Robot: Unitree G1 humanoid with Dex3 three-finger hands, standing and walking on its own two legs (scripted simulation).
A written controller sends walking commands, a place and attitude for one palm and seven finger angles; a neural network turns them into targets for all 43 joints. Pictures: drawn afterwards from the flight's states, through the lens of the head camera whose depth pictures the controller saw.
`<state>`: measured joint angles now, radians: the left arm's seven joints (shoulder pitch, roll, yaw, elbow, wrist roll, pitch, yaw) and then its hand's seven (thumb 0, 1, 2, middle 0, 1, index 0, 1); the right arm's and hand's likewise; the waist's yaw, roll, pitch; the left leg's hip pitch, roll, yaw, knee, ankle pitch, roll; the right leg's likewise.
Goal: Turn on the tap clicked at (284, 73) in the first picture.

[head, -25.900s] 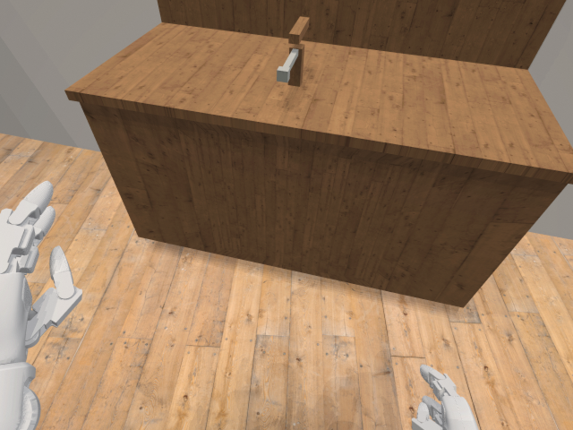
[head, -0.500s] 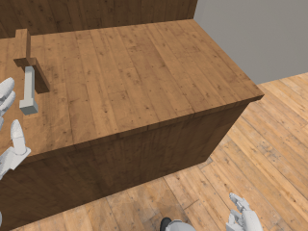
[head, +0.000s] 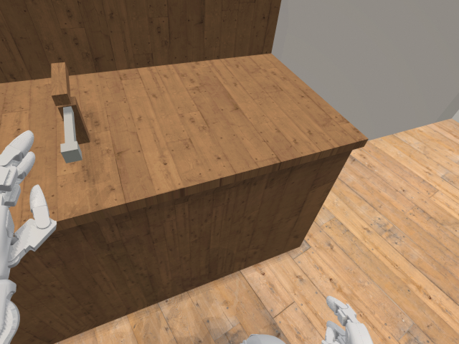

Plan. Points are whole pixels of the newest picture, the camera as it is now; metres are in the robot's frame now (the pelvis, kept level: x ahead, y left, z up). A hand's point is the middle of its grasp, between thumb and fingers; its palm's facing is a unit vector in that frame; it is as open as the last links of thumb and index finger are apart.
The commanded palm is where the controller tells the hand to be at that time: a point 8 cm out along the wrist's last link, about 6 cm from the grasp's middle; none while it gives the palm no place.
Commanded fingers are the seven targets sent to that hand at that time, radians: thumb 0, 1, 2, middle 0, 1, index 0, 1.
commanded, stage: come to a stop and stand still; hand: left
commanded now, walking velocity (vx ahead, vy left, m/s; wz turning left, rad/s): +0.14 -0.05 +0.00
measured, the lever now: (71, 152) +0.42 +0.32 +0.10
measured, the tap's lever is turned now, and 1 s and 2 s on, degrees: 0 0 0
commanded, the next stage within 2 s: look again from close up in 1.00 s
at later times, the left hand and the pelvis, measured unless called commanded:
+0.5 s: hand (90, 201) +0.25 +0.20 +0.18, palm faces +0.37 -0.85 -0.38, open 7.4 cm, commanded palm +0.19 +0.25 +0.19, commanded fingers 0.00 0.90 0.90 -0.20 -0.30 -0.20 -0.30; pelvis +0.04 -0.03 +0.00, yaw +0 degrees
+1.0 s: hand (66, 187) +0.27 +0.24 +0.18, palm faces +0.41 -0.83 -0.37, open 7.4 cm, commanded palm +0.21 +0.27 +0.19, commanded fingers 0.00 0.90 0.90 -0.20 -0.30 -0.20 -0.30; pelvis +0.05 -0.01 +0.01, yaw +0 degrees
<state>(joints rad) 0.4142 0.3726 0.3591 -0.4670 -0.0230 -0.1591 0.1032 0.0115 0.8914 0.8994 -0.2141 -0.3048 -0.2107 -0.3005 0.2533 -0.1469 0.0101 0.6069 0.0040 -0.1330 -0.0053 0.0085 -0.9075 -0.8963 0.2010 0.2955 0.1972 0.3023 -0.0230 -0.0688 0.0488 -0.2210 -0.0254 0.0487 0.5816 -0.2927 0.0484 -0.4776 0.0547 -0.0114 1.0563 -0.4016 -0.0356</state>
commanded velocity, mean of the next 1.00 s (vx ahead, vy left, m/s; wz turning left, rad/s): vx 0.01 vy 0.00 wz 0.00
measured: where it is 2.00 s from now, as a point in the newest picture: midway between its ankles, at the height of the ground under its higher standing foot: outside the picture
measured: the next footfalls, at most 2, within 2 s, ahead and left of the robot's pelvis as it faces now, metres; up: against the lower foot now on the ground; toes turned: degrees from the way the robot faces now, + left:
right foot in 0.20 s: +0.08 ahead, -0.11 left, +0.00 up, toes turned +1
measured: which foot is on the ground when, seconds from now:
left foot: down 0.00-1.00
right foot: up 0.00-0.18, down 0.20-1.00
